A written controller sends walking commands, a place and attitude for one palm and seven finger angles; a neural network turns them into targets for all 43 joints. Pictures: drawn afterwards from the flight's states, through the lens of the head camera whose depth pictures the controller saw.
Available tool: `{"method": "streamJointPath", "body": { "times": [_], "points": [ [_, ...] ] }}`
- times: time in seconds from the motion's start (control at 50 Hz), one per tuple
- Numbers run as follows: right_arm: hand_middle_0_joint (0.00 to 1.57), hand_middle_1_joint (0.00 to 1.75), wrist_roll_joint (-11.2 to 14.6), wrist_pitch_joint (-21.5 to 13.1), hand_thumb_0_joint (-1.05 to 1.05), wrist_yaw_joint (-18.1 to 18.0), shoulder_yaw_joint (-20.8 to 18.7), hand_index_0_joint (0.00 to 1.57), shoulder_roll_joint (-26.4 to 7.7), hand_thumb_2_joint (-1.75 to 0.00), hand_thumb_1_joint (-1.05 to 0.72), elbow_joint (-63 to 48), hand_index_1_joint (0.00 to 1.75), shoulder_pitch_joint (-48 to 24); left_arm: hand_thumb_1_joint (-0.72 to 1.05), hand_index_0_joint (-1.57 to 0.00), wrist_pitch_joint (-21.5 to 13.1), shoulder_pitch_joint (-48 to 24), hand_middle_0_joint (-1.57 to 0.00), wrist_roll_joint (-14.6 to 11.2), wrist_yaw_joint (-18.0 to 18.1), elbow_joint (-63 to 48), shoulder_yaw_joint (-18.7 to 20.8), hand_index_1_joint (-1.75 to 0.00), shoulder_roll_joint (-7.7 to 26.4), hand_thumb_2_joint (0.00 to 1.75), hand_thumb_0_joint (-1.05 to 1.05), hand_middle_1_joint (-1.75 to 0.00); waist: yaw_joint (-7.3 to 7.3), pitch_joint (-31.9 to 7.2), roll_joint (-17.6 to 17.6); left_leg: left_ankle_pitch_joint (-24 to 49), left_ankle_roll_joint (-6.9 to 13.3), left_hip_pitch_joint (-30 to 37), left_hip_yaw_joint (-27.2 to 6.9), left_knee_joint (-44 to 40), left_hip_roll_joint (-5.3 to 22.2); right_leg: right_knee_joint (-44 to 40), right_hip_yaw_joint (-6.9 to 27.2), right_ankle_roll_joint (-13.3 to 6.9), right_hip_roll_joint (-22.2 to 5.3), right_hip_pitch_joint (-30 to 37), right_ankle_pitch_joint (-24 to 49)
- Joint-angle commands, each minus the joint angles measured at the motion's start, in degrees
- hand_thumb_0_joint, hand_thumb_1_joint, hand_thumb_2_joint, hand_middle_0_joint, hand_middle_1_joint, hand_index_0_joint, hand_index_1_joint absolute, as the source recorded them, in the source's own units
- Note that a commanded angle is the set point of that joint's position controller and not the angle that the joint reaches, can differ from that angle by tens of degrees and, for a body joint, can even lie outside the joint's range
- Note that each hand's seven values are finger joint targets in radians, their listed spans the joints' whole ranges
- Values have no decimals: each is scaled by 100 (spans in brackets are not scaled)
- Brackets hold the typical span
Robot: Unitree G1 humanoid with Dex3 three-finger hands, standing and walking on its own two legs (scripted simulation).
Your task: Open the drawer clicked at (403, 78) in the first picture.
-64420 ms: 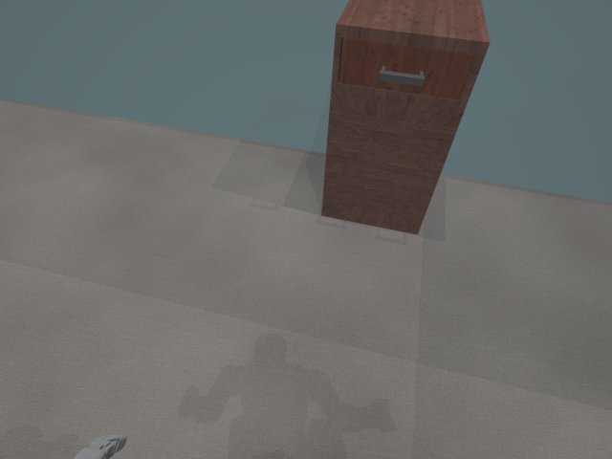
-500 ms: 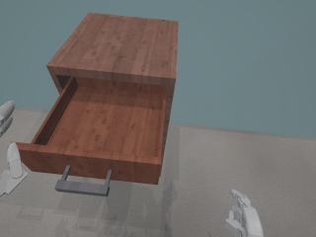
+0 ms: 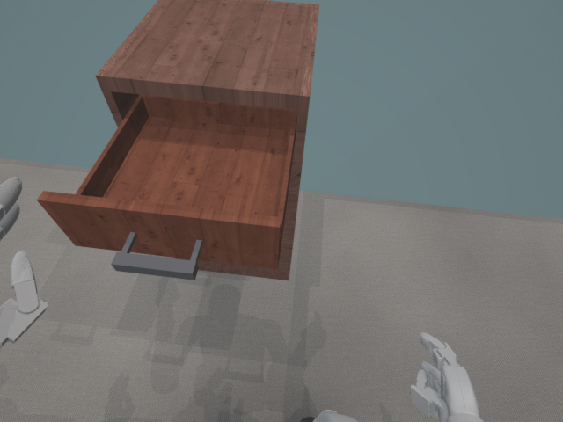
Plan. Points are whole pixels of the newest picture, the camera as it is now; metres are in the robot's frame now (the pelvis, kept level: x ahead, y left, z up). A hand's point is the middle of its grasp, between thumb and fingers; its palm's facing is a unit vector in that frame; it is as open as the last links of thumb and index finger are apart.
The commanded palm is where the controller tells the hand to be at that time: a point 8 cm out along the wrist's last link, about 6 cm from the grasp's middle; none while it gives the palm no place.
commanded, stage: step back with the hand held close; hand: left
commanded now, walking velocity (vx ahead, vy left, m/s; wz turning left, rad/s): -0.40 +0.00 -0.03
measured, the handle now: (160, 254) +0.37 +0.23 -0.04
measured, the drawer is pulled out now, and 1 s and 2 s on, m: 0.30 0.30 0.30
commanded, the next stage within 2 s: stop stepping back and stand still in 0.16 s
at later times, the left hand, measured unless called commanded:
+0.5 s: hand out of the picture +0.09 +0.23 +0.18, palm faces +0.37 -0.82 -0.44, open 7.4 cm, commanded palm +0.04 +0.27 +0.19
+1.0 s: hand out of the picture +0.07 +0.22 +0.17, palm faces +0.28 -0.83 -0.47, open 7.4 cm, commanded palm +0.01 +0.27 +0.19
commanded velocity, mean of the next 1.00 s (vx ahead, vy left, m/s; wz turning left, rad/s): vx -0.01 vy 0.02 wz -0.01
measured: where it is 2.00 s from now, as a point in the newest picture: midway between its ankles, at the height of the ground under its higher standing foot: outside the picture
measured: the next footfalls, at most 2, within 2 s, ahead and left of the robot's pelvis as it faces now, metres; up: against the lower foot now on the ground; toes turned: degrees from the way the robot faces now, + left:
left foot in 0.26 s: -0.02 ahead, +0.13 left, +0.00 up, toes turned +3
right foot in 0.54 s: -0.12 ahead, -0.11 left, +0.00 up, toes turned -5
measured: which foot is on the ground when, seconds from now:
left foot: down 0.00-0.08, up 0.10-0.24, down 0.26-0.56, up 0.58-0.82, down 0.84-1.00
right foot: down 0.00-0.26, up 0.28-0.52, down 0.54-1.00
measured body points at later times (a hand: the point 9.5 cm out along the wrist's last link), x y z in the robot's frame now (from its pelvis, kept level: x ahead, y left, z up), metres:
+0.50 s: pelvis -0.10 +0.00 +0.00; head -0.10 +0.01 +0.45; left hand +0.06 +0.27 +0.21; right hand +0.03 -0.23 -0.08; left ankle -0.06 +0.13 -0.73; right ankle -0.15 -0.10 -0.70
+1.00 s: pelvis -0.13 -0.01 +0.01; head -0.11 +0.00 +0.46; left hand +0.04 +0.26 +0.20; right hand +0.04 -0.27 -0.05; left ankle -0.13 +0.10 -0.73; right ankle -0.16 -0.10 -0.73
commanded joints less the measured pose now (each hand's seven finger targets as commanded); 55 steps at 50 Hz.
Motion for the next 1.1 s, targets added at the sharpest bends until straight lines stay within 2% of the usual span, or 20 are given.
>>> {"method": "streamJointPath", "body": {
  "times": [0.0,0.06,0.1,0.14,0.2,0.22,0.26,0.28,0.32,0.38,0.46,0.5,0.56,0.6,0.66,0.74,0.8,0.86,0.9,1.08],
  "points": [
    [20,30,51,-398,0,3,-239,20,-741,-90,-90,-843,30,-412,90,-20,-429,-96,-20,-43,100,-1276,615,-30,666,90,0,-30,5,-994,282,-362,406,-1301,-291,-214,541,-416,1166,-158,-708,1575,779],
    [20,30,57,-227,0,87,-301,20,-665,-90,-90,-658,30,-248,90,-20,-319,-188,-20,-3,190,-929,676,-30,847,90,0,-30,65,-920,-808,-1697,154,-383,-40,2278,-267,-2882,2973,-753,-1922,-111,-2521],
    [20,30,-17,-123,0,130,-216,20,-633,-90,-90,-654,30,-296,90,-20,-300,-138,-20,41,129,-824,460,-30,661,90,0,-30,-44,-1185,-984,-1344,108,-319,-234,3032,-171,-2550,2207,-787,-1866,177,-1822],
    [20,30,-23,-50,0,65,-79,20,-473,-90,-90,-757,30,-429,90,-20,-329,-16,-20,41,100,-666,560,-30,656,90,0,-30,-21,-1173,-992,-1359,133,38,-6,1990,-182,-2282,1272,-571,-1364,151,-1099],
    [20,30,-94,52,0,-82,26,20,-545,-90,-90,-744,30,-226,90,-20,-357,24,-20,93,137,-879,344,-30,492,90,0,-30,-118,-821,-275,-1209,220,391,144,-700,-263,-1915,894,-266,-859,170,-1455],
    [20,30,-181,57,0,-119,-12,20,-695,-90,-90,-672,30,-180,90,-20,-455,-169,-20,148,172,-1020,257,-30,485,90,0,-30,-180,-695,394,-992,286,147,-80,-1310,33,-1336,783,-189,-548,309,-1419],
    [20,30,-346,-225,0,-161,-182,20,-851,-90,-90,-699,30,-268,90,-20,-619,-405,-20,222,328,-1394,383,-30,553,90,0,-30,-192,-515,1963,-390,1070,-1093,-1983,-2210,1904,1816,90,88,533,361,-1719],
    [20,30,-336,-387,0,-155,-290,20,-783,-90,-90,-570,30,-255,90,-20,-536,48,-20,261,372,-1341,465,-30,597,90,0,-30,-88,-999,1965,995,1071,-776,-1007,-1720,1727,3163,278,81,676,320,-1619],
    [20,30,-166,-453,0,-20,-247,20,-644,-90,-90,-662,30,-32,90,-20,-443,138,-20,39,272,-1598,490,-30,535,90,0,-30,-131,-727,1548,709,1094,-465,-1204,-1452,1622,3784,502,124,444,-248,-1401],
    [20,30,-30,-528,0,9,-174,20,-671,-90,-90,-499,30,-208,90,-20,-261,33,-20,29,308,-1669,342,-30,491,90,0,-30,-26,-536,1405,353,900,299,-921,-1349,1363,2284,283,163,109,-335,-1221],
    [20,30,11,-440,0,-23,-36,20,-719,-90,-90,-434,30,-255,90,-20,-132,-386,-20,65,261,-1161,339,-30,541,90,0,-30,-131,-266,1710,-1755,681,-211,-972,-1675,1111,-475,-222,55,130,1263,-1161],
    [20,30,31,-390,0,-24,-49,20,-735,-90,-90,-350,30,-282,90,-20,-191,-673,-20,104,191,-829,440,-30,656,90,0,-30,-125,-328,880,-1562,476,-538,-492,-913,611,-1606,-196,-33,-51,2080,-463],
    [20,30,190,-316,0,41,-198,20,-697,-90,-90,-390,30,-209,90,-20,-261,-569,-20,-62,116,-504,575,-30,797,90,0,-30,-104,-504,-1204,-809,207,-795,-149,2245,-267,-2515,2150,-954,-1833,1491,252],
    [20,30,134,-260,0,79,-229,20,-730,-90,-90,-366,30,-272,90,-20,-297,32,-20,-91,19,-265,545,-30,586,90,0,-30,-124,-422,-782,-603,180,-1309,-324,2858,-198,-2081,1705,-1002,-1760,1794,1545],
    [20,30,124,-98,0,54,-71,20,-519,-90,-90,-494,30,-568,90,-20,-442,156,-20,-6,-1,-278,572,-30,594,90,0,-30,-83,-401,-413,-561,229,-1004,-120,1466,-1,-1951,867,-893,-1432,1781,1585],
    [20,30,74,-276,0,-25,-60,20,-561,-90,-90,-514,30,-397,90,-20,-496,113,-20,52,76,-533,418,-30,566,90,0,-30,-62,-733,-547,-36,383,-49,308,-352,-196,-1995,875,-672,-1271,2010,1020],
    [20,30,66,-393,0,-77,-127,20,-707,-90,-90,-654,30,-298,90,-20,-515,106,-20,25,106,-1104,333,-30,653,90,0,-30,-43,-863,458,803,499,828,48,-1462,89,-1397,720,-312,-966,2055,1410],
    [20,30,143,-381,0,-61,-261,20,-905,-90,-90,-805,30,-277,90,-20,-479,113,-20,-5,86,-1395,422,-30,837,90,0,-30,39,-1133,736,2281,644,1427,-596,-1012,772,-891,406,-10,-486,1715,1315],
    [20,30,110,-328,0,-62,-138,20,-716,-90,-90,-727,30,-252,90,-20,-457,222,-20,22,122,-1344,568,-30,880,90,0,-30,-51,-1194,1067,2666,564,1260,-433,-844,585,-870,224,-68,-436,1887,1744],
    [20,30,139,-243,0,-13,-64,20,-743,-90,-90,-730,30,-319,90,-20,-337,-28,-20,-72,41,-721,274,-30,490,90,0,-30,-129,-595,454,1007,424,559,-515,-1121,450,-1397,416,-103,-399,1733,964]
  ]
}}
